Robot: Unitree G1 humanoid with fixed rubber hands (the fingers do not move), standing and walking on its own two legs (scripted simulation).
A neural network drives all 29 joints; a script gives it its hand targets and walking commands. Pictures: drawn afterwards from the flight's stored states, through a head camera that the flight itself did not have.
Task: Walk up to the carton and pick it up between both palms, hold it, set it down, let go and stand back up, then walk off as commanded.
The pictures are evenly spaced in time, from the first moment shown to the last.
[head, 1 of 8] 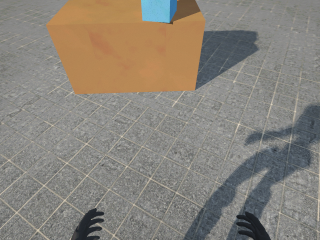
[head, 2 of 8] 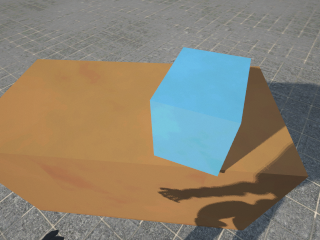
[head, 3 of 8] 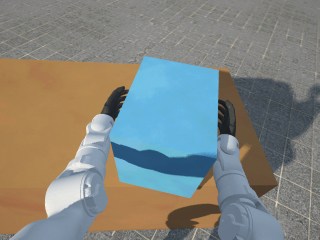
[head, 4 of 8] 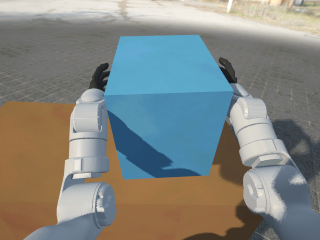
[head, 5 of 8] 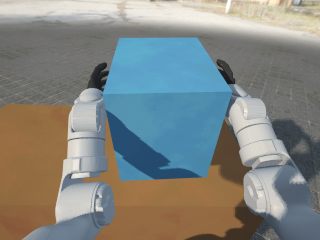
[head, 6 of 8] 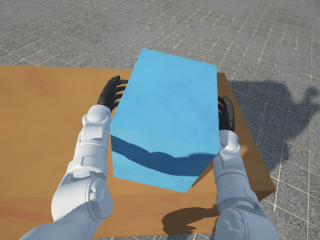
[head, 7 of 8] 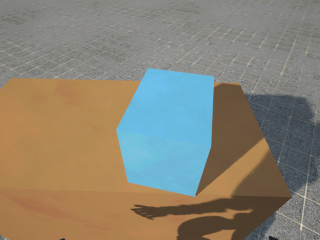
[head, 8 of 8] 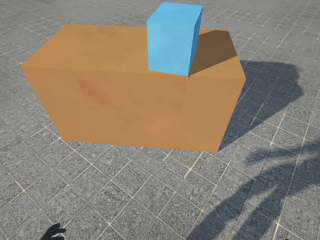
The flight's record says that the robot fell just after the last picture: no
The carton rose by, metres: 0.23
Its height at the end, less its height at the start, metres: +0.00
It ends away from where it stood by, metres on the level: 0.04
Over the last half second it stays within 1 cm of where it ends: yes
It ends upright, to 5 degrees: yes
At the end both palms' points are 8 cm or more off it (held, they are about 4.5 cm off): yes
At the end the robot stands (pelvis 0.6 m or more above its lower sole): yes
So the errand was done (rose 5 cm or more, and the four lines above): yes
